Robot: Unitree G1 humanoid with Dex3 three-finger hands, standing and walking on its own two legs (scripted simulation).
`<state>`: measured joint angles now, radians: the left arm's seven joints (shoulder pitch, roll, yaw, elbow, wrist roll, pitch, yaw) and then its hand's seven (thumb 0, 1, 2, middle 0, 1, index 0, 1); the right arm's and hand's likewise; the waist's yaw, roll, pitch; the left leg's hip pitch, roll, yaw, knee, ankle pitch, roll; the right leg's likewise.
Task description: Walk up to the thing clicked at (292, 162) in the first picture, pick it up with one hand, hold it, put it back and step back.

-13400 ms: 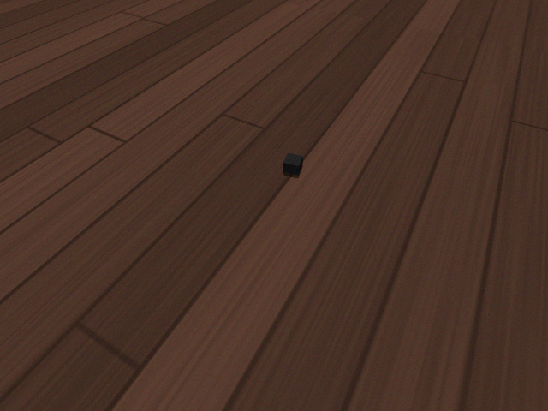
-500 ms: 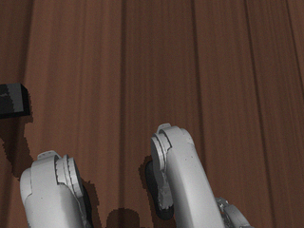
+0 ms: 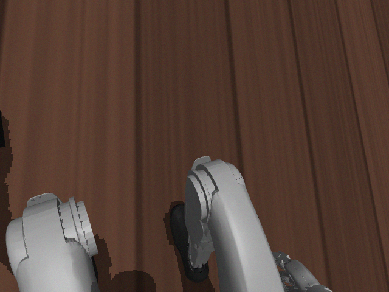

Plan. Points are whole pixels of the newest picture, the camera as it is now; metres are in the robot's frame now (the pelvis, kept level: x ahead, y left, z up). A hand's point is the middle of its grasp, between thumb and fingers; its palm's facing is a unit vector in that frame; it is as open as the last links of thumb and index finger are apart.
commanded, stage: rest palm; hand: left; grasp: from above
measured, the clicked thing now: out of the picture +0.47 +0.33 -0.27
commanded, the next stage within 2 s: close in 1.18 s
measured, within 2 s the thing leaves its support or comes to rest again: neither
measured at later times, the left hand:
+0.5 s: hand out of the picture +0.44 +0.34 -0.23, palm faces -0.52 -0.11 -0.85, open 14.1 cm
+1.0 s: hand out of the picture +0.45 +0.32 -0.24, palm faces -0.44 -0.06 -0.90, open 14.0 cm
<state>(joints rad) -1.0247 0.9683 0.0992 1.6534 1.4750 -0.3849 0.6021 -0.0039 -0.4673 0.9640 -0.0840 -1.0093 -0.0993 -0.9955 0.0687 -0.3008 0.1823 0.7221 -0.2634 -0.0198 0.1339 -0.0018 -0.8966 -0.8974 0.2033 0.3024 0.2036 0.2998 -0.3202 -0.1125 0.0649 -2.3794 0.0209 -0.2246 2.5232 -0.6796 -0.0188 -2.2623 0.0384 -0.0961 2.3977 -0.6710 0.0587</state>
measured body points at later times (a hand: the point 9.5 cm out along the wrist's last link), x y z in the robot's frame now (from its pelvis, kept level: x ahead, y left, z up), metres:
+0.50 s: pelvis +0.01 +0.00 +0.00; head +0.29 +0.11 +0.33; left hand +0.47 +0.34 -0.19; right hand +0.06 -0.26 -0.08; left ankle +0.07 +0.13 -0.27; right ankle +0.11 -0.13 -0.27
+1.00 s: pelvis +0.00 +0.01 -0.01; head +0.27 +0.13 +0.34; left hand +0.47 +0.32 -0.19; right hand +0.07 -0.25 -0.07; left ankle +0.07 +0.13 -0.27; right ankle +0.11 -0.13 -0.27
